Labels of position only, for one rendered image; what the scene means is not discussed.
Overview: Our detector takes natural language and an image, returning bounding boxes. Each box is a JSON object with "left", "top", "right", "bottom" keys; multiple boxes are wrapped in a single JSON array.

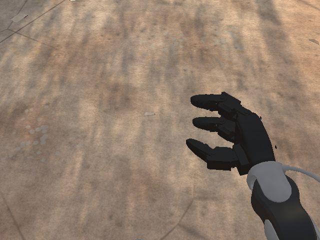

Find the robot right hand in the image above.
[{"left": 186, "top": 92, "right": 277, "bottom": 176}]

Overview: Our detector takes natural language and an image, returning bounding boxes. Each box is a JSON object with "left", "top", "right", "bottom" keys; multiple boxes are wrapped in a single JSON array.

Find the robot right forearm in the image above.
[{"left": 246, "top": 161, "right": 320, "bottom": 240}]

